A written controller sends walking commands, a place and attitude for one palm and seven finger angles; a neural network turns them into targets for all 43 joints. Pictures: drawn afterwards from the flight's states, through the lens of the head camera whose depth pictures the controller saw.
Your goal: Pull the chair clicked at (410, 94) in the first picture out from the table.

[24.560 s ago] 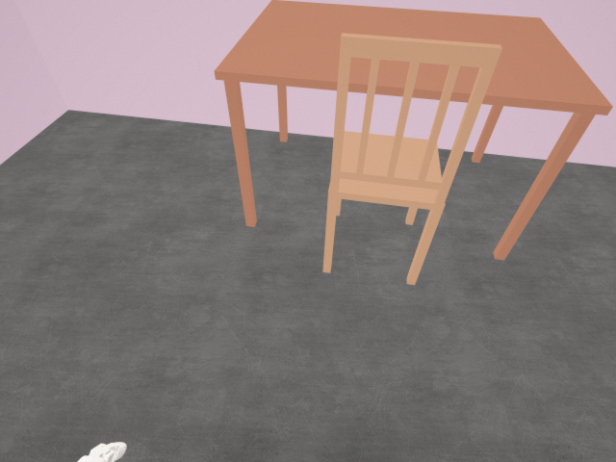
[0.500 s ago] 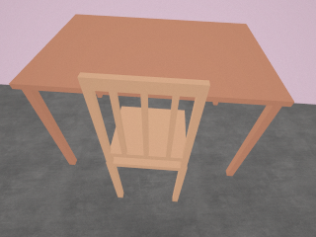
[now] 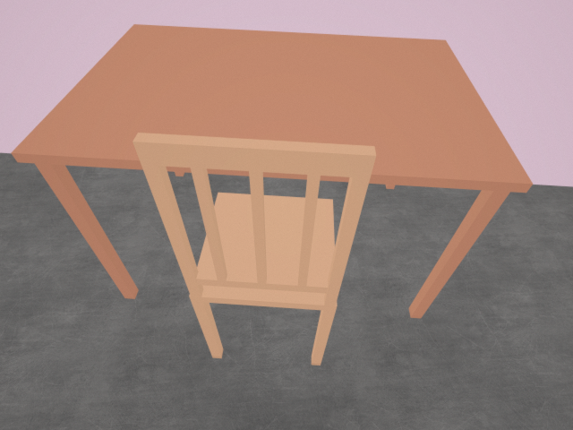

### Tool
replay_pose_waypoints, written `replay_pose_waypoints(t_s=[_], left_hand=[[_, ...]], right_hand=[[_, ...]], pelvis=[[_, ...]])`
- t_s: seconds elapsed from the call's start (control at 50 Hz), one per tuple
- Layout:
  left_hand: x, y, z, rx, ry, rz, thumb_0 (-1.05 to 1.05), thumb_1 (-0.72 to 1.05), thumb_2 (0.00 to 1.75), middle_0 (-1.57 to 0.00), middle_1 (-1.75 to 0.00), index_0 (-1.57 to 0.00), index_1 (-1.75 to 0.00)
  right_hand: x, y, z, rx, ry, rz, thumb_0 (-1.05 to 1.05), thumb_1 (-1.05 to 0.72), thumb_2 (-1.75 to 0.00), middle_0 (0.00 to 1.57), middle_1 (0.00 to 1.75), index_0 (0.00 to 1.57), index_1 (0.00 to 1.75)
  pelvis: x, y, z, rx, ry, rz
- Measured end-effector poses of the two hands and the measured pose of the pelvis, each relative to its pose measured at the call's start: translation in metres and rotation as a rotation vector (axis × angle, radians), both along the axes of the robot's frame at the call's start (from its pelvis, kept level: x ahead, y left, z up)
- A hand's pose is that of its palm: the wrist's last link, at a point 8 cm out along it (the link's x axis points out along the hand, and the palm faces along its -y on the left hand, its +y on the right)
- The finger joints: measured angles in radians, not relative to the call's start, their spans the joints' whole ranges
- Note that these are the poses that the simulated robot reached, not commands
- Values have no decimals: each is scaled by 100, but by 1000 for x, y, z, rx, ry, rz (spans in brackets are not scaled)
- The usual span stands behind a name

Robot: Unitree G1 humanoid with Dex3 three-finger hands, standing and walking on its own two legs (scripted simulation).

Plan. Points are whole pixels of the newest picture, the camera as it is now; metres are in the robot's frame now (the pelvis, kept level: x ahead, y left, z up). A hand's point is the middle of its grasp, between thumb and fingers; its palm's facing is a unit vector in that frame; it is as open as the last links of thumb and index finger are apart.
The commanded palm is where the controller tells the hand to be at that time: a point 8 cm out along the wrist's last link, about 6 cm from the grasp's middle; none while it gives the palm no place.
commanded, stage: raise the hand toward the chair's back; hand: left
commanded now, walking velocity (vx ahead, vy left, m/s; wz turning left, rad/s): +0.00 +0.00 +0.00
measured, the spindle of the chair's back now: (259, 234) +0.49 +0.08 -0.07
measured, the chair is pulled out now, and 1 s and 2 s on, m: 0.00 0.00 0.00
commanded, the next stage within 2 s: none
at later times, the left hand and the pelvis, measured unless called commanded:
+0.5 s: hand (210, 414) +0.16 +0.12 -0.07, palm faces -0.02 -1.00 +0.01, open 9.3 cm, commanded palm +0.12 +0.20 -0.06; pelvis -0.03 -0.05 -0.07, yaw +2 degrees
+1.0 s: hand (178, 395) +0.18 +0.16 -0.04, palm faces +0.06 -1.00 -0.03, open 13.7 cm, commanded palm +0.14 +0.22 -0.05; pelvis -0.03 -0.04 -0.08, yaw +3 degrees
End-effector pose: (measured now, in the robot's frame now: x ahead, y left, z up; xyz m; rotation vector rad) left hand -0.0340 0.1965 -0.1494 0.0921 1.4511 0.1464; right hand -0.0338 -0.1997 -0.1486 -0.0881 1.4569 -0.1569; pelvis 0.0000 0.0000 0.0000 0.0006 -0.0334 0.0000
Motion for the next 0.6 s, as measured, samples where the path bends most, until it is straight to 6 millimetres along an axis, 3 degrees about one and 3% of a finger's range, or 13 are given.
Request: replay_pose_waypoints(t_s=[0.08,0.12,0.18,0.22,0.3,0.36,0.42,0.48,0.54,0.6], left_hand=[[2,-2,0,4,-6,-7,0,91,90,-20,-30,-20,-30],[20,11,12,56,-92,33,4,94,90,-20,-30,-21,-30],[68,35,47,173,-401,66,7,97,89,-20,-30,-21,-30],[109,35,77,184,-618,69,7,94,88,-19,-29,-20,-29],[188,9,135,108,-1075,-10,5,86,86,-18,-28,-18,-28],[220,-17,146,-46,-1339,-48,3,78,83,-17,-27,-18,-27],[215,-32,130,-147,-1450,-120,2,70,80,-17,-26,-18,-26],[187,-29,96,-141,-1381,-161,1,62,77,-17,-25,-18,-25],[152,-13,68,-80,-1272,-105,1,55,74,-17,-24,-17,-24],[129,8,69,30,-1275,-41,1,47,72,-16,-23,-17,-23]], right_hand=[[2,-2,0,3,-5,6,0,-91,-90,20,30,20,30],[14,-7,4,-12,-111,18,0,-91,-90,20,30,20,30],[37,-30,8,-57,-298,32,2,-92,-90,20,30,20,30],[60,-45,11,-82,-424,59,2,-93,-90,20,30,20,30],[117,-74,28,-143,-666,129,2,-92,-90,20,30,20,30],[156,-90,51,-188,-815,174,2,-91,-90,20,30,20,30],[190,-102,71,-218,-935,231,1,-91,-90,20,30,20,30],[220,-107,78,-230,-1004,279,1,-91,-90,20,30,20,30],[243,-104,70,-217,-1023,319,1,-91,-90,20,30,20,30],[256,-90,51,-180,-1012,358,1,-90,-90,20,30,20,30]], pelvis=[[0,-2,0,-3,4,6],[-1,-5,-2,6,10,9],[-1,-9,-7,31,31,25],[-3,-10,-10,23,35,42],[-11,-16,-20,3,80,66],[-18,-28,-33,7,140,48],[-23,-40,-49,8,180,38],[-25,-49,-66,10,215,36],[-27,-56,-80,5,248,47],[-28,-60,-91,-15,276,67]])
